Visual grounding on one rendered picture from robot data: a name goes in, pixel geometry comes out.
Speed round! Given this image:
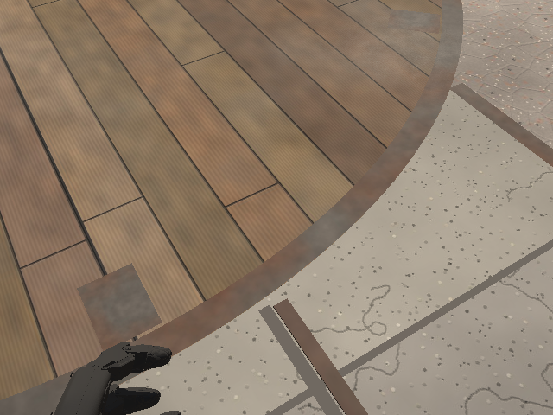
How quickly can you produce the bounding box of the left robot hand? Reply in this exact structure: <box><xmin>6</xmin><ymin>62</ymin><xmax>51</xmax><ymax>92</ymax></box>
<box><xmin>50</xmin><ymin>341</ymin><xmax>181</xmax><ymax>415</ymax></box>

